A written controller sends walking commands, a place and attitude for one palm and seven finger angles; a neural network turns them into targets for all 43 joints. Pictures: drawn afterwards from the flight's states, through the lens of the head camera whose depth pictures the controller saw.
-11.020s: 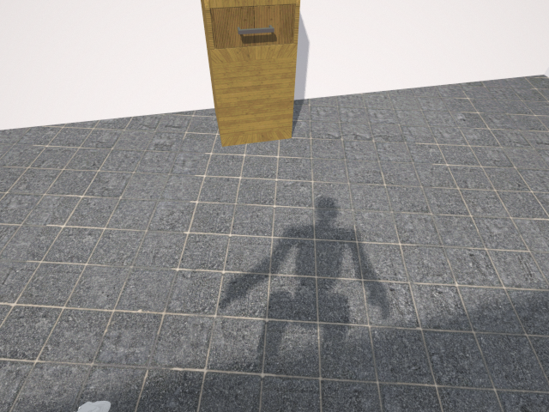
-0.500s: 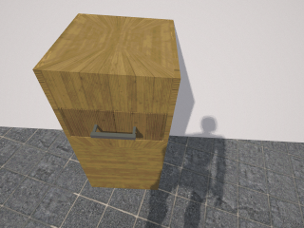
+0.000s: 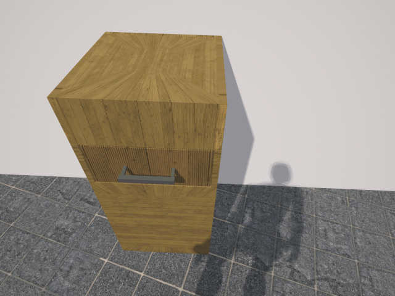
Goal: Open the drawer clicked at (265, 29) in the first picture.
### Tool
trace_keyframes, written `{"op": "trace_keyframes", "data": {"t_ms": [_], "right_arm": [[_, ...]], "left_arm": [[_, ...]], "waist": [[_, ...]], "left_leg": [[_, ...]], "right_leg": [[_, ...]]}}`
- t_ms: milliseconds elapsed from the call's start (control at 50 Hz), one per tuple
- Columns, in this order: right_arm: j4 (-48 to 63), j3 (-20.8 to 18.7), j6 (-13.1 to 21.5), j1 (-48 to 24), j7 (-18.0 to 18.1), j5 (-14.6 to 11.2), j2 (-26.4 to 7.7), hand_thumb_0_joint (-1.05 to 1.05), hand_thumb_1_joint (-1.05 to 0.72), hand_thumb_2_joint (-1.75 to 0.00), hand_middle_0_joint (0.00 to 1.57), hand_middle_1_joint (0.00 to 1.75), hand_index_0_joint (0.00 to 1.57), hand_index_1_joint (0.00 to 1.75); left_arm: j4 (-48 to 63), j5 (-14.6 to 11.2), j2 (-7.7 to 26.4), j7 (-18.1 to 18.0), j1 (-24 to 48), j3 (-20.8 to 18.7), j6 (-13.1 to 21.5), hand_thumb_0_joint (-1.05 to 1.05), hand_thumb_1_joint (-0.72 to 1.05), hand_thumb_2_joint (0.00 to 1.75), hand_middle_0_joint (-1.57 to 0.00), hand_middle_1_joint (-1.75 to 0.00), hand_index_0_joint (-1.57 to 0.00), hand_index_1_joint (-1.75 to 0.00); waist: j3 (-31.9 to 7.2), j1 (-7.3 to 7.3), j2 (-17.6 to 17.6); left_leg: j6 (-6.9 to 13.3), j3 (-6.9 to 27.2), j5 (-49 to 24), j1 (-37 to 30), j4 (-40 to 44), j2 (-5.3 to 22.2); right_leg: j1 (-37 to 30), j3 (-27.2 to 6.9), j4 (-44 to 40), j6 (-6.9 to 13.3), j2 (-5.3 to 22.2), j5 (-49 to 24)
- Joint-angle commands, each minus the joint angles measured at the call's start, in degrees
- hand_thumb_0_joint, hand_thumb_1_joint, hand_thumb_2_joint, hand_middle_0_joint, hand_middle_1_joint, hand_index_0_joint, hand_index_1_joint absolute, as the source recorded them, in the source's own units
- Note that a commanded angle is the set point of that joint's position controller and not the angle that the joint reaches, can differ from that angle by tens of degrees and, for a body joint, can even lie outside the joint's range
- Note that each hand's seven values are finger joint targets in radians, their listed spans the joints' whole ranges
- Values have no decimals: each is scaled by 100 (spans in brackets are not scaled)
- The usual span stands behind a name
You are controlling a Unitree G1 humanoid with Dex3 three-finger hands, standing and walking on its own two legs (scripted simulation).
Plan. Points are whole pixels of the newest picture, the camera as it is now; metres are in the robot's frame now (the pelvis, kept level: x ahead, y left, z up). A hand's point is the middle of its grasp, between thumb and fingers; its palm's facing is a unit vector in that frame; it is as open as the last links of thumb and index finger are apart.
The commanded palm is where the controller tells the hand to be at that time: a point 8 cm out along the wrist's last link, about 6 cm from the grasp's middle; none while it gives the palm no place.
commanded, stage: come to a stop and stand still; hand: left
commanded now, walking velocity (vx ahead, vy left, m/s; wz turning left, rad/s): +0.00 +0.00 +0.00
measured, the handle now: (147, 174) +0.48 +0.18 -0.10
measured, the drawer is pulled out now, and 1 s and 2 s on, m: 0.00 0.00 0.00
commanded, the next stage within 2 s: look again from close up in 0.74 s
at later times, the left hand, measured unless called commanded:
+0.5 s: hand out of the picture -0.06 +0.16 -0.18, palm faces +0.03 -0.99 -0.15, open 7.4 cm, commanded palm none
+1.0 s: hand out of the picture -0.05 +0.17 -0.17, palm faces +0.03 -0.99 -0.14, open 7.4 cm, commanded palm none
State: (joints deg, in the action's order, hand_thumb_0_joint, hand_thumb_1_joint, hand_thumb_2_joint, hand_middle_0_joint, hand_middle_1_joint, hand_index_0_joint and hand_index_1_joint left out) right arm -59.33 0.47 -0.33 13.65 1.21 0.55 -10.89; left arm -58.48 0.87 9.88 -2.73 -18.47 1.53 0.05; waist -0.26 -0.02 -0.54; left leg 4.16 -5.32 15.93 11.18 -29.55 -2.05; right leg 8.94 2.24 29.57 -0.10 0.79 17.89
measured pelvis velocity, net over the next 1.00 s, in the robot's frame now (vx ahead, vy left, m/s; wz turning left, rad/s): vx -0.02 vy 0.03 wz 0.00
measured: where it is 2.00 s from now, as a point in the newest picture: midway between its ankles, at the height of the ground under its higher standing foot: outside the picture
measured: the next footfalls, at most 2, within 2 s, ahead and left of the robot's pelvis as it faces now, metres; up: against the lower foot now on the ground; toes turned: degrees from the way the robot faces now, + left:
none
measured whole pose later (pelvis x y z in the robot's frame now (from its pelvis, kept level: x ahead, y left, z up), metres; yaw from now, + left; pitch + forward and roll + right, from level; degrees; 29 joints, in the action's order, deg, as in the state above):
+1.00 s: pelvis -0.02 +0.03 +0.01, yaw +0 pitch -2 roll +0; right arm -65.6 0.0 0.2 16.5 1.4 0.3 -7.2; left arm -63.7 1.3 5.9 -2.8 -20.5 0.7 0.4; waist 1.3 -0.1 0.8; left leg 6.3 -6.2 10.8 11.0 -22.8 -4.2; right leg 9.7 1.4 24.6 -2.1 2.7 13.4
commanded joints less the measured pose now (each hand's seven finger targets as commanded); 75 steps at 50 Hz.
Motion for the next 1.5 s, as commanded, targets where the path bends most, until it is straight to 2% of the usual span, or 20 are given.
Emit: {"op": "trace_keyframes", "data": {"t_ms": [0,60,120,200,340,380,520,780,840,1040,1280,1320,1380,1400,1420,1440,1460,1480], "right_arm": [[135,-82,64,196,4,-5,-532,0,-90,-90,20,30,20,30],[50,-78,59,210,0,-13,-500,0,-90,-90,20,30,20,30],[-31,-82,55,214,-2,-16,-459,0,-90,-90,20,30,20,30],[-172,-81,79,301,11,-26,-400,0,-90,-90,20,30,20,30],[-366,-82,81,473,30,-27,-315,0,-90,-90,20,30,20,30],[-405,-94,80,529,35,-26,-308,0,-90,-90,20,30,20,30],[-462,-126,69,632,38,-16,-273,0,-90,-90,20,30,20,30],[-493,-152,99,711,52,-15,-233,0,-90,-90,20,30,20,30],[-503,-145,105,695,51,-16,-208,0,-90,-90,20,30,20,30],[-511,-139,115,715,64,-18,-228,0,-90,-90,20,30,20,30],[-580,-115,148,815,89,-24,-189,0,-90,-90,20,30,20,30],[-602,-113,137,813,85,-23,-165,0,-90,-90,20,30,20,30],[-614,-103,140,832,85,-21,-148,0,-90,-90,20,30,20,30],[-55,-50,237,437,12,-31,-467,0,-90,-90,20,30,20,30],[2125,-136,973,670,238,-443,-1334,0,-90,-90,20,30,20,30],[1648,-66,1607,-84,469,-403,-1011,0,-90,-90,20,30,20,30],[1626,-198,1882,-39,441,-463,-774,0,-90,-90,20,30,20,30],[1510,-182,1941,162,461,-525,-693,0,-90,-90,20,30,20,30]], "left_arm": [[178,-3,612,-29,-348,-108,79,0,90,90,-20,-30,-20,-30],[113,2,584,-23,-364,-106,86,0,90,90,-20,-30,-20,-30],[50,-3,521,-20,-421,-106,100,0,90,90,-20,-30,-20,-30],[-67,-9,431,-20,-501,-103,114,0,90,90,-20,-30,-20,-30],[-259,-11,267,-27,-616,-113,103,0,90,90,-20,-30,-20,-30],[-291,-3,226,-30,-639,-120,88,0,90,90,-20,-30,-20,-30],[-384,13,102,-27,-747,-126,73,0,90,90,-20,-30,-20,-30],[-423,33,8,-41,-797,-156,72,0,90,90,-20,-30,-20,-30],[-448,32,7,-40,-795,-153,80,0,90,90,-20,-30,-20,-30],[-469,29,6,-39,-783,-160,68,0,90,90,-20,-30,-20,-30],[-504,13,-10,-51,-784,-170,71,0,90,90,-20,-30,-20,-30],[-512,10,-16,-51,-781,-171,71,0,90,90,-20,-30,-20,-30],[-507,9,-17,-50,-785,-168,75,0,90,90,-20,-30,-20,-30],[-582,114,338,-207,-644,-106,212,0,90,90,-20,-30,-20,-30],[8180,723,1589,-284,3433,349,1085,0,88,89,-20,-32,-20,-32],[6635,774,1525,-768,1417,-66,654,0,85,88,-20,-33,-20,-33],[6202,752,882,-1060,-93,282,-74,0,83,87,-21,-34,-21,-34],[5923,996,228,-1154,-315,830,-276,0,81,86,-21,-36,-21,-36]], "waist": [[632,9,188],[608,12,89],[619,5,139],[491,-3,95],[581,-7,46],[567,-8,-34],[698,-37,9],[617,-10,36],[653,-18,131],[661,-4,-23],[500,4,62],[627,-4,92],[598,1,117],[728,-46,740],[-2266,543,-1035],[-2066,-20,-1806],[-927,32,-1524],[-474,131,-1049]], "left_leg": [[-102,830,-466,145,774,694],[-114,838,-355,111,848,696],[-120,857,-283,117,888,690],[-107,872,-458,43,924,715],[-105,951,-249,153,1100,761],[-93,1020,-57,182,1208,813],[-69,1190,465,401,1487,869],[-76,1210,286,226,1613,944],[-71,1159,171,236,1561,907],[-100,1210,127,146,1674,938],[-107,1059,-689,-171,1480,914],[-108,1077,-452,-68,1532,911],[-100,1062,-537,-77,1500,886],[-219,1035,-2096,489,445,955],[-363,1171,-1729,-1535,943,657],[-627,1381,-1171,-1627,1206,911],[-859,1548,-56,-652,1620,818],[-637,1225,-65,-246,1290,608]], "right_leg": [[504,-631,-785,177,539,-746],[504,-622,-881,171,541,-609],[518,-625,-950,172,556,-532],[388,-581,-941,163,558,-742],[344,-482,-933,160,531,-633],[335,-423,-900,135,500,-554],[375,-349,-831,115,467,-434],[444,-333,-744,74,476,-608],[426,-365,-799,79,503,-667],[437,-332,-765,59,502,-688],[345,-353,-780,41,542,-910],[384,-356,-807,47,542,-821],[344,-383,-819,67,546,-888],[365,-335,-761,61,574,-1361],[630,-208,151,143,-159,-943],[1304,-2,955,209,-90,372],[1813,63,1301,156,-108,773],[1859,21,1273,127,-109,411]]}}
